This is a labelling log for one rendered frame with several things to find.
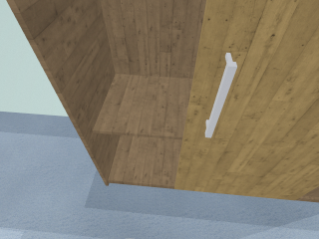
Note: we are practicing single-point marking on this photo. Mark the handle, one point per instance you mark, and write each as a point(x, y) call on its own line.
point(223, 89)

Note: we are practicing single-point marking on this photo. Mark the wardrobe door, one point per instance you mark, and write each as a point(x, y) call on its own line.
point(313, 193)
point(266, 139)

